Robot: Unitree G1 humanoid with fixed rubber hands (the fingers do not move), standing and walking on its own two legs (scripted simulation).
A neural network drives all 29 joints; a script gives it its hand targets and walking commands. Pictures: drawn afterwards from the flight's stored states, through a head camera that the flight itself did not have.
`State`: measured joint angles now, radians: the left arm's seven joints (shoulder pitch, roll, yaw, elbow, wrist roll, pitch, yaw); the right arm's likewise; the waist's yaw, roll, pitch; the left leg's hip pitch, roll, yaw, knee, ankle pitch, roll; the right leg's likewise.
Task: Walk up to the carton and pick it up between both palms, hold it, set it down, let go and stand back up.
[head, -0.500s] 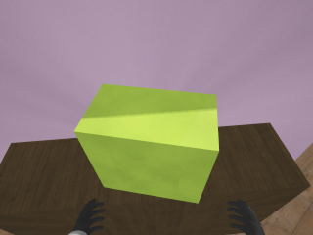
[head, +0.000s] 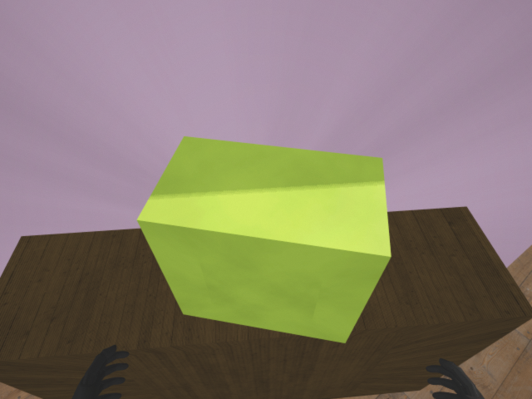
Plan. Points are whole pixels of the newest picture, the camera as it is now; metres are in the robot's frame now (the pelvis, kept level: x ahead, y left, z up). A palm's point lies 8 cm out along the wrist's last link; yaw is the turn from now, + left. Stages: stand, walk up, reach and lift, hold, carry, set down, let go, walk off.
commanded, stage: stand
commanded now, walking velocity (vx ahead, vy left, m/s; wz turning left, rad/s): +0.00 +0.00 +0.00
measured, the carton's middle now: (269, 246) +0.36 +0.00 +0.01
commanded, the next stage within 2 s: none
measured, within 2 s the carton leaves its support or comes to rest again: neither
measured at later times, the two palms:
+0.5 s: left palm out of the picture +0.14 +0.28 -0.08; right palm out of the picture +0.11 -0.29 -0.09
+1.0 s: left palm out of the picture +0.12 +0.28 -0.08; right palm out of the picture +0.09 -0.29 -0.09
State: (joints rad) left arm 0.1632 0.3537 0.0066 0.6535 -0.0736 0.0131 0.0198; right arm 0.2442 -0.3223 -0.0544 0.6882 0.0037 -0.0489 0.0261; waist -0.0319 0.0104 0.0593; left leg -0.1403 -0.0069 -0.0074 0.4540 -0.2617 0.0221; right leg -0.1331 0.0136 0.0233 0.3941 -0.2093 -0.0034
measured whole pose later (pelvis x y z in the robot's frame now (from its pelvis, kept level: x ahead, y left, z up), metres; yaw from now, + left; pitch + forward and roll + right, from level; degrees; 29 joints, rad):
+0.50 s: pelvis +0.00 -0.01 +0.00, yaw +0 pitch -3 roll +0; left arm 0.16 0.36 0.01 0.75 -0.07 0.00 0.01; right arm 0.24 -0.33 -0.02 0.69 0.00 -0.04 0.03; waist -0.03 0.01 0.06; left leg -0.12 -0.01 -0.01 0.41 -0.23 0.01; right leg -0.13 0.01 0.02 0.39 -0.21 0.00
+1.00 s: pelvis -0.01 -0.01 +0.00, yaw +0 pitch -4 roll +0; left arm 0.16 0.36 0.01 0.81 -0.07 0.00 0.01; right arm 0.24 -0.34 -0.02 0.74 0.00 -0.04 0.03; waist -0.03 0.01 0.06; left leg -0.11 -0.01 -0.01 0.40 -0.22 0.01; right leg -0.13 0.01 0.02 0.39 -0.19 0.00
